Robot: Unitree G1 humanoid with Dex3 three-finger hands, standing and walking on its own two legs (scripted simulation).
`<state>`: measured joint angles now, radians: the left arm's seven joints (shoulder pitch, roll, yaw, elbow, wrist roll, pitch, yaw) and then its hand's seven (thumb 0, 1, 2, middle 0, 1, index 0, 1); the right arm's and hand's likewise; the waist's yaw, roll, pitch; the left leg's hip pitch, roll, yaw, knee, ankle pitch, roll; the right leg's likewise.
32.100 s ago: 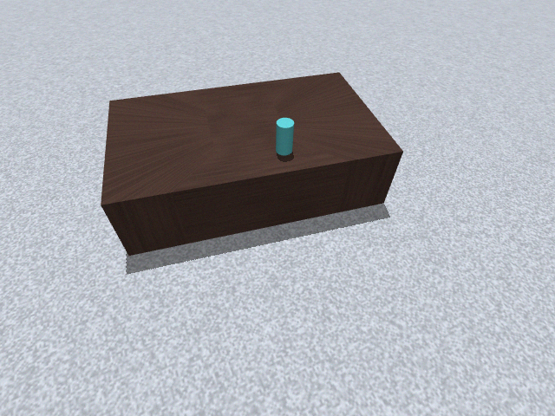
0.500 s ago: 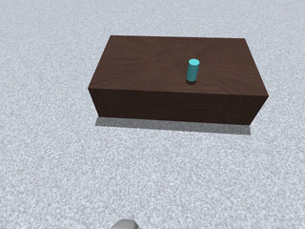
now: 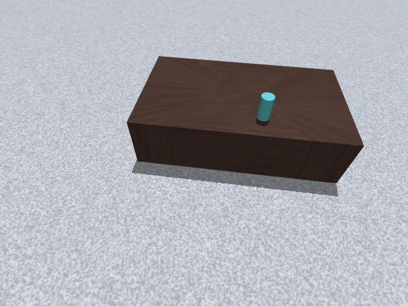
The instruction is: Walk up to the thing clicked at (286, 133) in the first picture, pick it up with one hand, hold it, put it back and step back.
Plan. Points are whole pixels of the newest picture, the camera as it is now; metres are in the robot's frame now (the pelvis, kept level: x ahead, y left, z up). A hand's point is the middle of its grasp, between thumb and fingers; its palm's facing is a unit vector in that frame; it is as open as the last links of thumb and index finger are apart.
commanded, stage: step back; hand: right
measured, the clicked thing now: (265, 107) +1.12 -0.28 -0.36
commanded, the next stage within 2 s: stand in 0.42 s
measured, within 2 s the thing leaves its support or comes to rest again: neither
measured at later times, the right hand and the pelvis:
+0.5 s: hand out of the picture +0.13 -0.24 -0.13, palm faces -0.01 +0.95 -0.32, open 7.4 cm; pelvis +0.02 +0.00 +0.01, yaw -1 degrees
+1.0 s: hand out of the picture +0.07 -0.25 -0.14, palm faces -0.01 +0.95 -0.33, open 7.4 cm; pelvis +0.00 +0.00 +0.02, yaw -1 degrees
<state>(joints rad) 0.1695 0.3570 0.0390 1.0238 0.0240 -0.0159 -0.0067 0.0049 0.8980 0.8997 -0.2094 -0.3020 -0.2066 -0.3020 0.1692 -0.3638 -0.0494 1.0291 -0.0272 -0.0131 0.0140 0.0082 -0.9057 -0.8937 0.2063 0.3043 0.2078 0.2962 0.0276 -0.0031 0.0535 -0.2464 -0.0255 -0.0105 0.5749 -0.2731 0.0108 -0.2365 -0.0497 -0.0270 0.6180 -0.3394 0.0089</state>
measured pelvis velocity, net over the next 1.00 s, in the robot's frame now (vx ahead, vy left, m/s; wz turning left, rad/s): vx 0.00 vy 0.00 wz -0.01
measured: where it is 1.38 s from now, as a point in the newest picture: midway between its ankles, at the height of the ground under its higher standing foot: outside the picture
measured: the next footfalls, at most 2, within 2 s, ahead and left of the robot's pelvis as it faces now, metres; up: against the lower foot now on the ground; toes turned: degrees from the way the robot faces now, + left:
none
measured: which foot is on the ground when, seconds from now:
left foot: down 0.00-1.00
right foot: down 0.00-1.00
